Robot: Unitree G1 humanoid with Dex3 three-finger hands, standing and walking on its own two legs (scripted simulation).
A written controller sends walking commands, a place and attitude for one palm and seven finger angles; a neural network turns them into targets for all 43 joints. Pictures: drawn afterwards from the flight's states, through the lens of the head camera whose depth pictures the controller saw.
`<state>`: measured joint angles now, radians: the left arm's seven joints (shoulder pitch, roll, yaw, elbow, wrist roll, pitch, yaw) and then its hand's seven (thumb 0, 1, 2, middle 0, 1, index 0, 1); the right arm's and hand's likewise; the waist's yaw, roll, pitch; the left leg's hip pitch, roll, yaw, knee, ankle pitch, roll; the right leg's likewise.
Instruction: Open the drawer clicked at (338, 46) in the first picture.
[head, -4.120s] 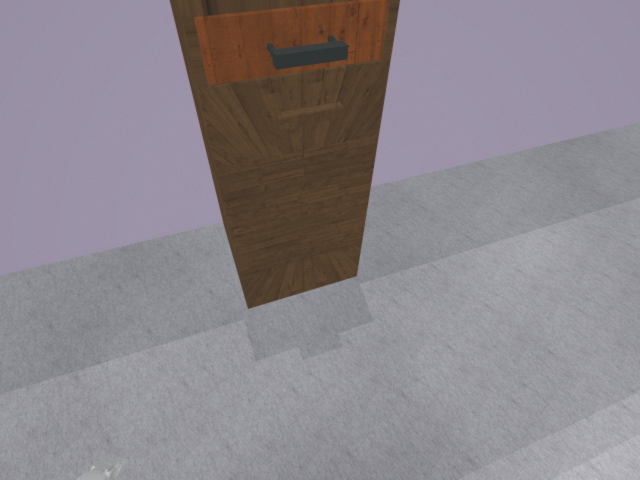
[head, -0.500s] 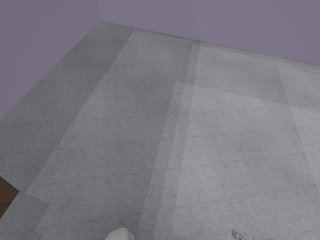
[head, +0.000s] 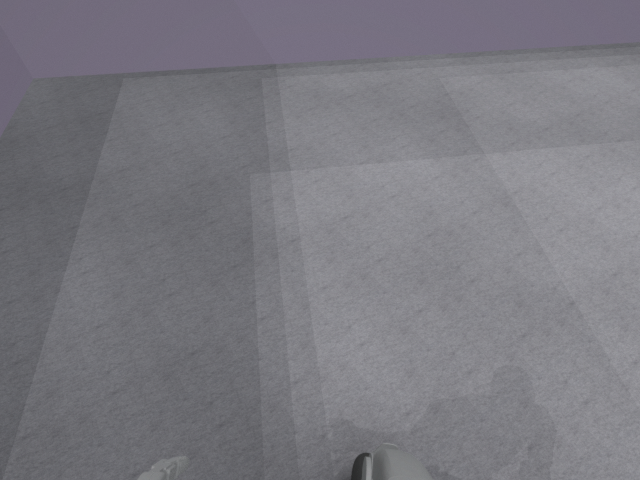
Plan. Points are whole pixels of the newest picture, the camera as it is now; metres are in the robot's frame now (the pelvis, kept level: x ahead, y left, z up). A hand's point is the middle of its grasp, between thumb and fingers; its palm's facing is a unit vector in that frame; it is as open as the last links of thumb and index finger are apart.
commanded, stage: turn to face it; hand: left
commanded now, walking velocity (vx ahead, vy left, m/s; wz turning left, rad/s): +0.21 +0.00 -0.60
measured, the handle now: out of the picture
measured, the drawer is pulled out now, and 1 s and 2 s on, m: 0.00 0.00 0.00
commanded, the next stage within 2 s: none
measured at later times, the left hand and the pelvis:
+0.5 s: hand (195, 431) +0.22 +0.19 -0.19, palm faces +0.17 -0.97 -0.15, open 7.3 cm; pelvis +0.15 +0.01 -0.01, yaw +7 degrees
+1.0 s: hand (184, 454) +0.18 +0.19 -0.15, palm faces +0.39 -0.88 -0.27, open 7.4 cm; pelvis +0.15 -0.04 +0.00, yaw +22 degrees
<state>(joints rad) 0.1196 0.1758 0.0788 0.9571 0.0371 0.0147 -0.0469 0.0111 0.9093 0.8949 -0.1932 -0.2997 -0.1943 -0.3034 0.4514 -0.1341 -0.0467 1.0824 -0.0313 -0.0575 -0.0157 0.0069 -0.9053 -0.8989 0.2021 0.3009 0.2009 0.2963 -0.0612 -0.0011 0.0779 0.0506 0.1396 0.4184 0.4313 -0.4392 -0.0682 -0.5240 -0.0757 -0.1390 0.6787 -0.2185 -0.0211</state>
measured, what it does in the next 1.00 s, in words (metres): walks ahead, turning left: right foot, then left foot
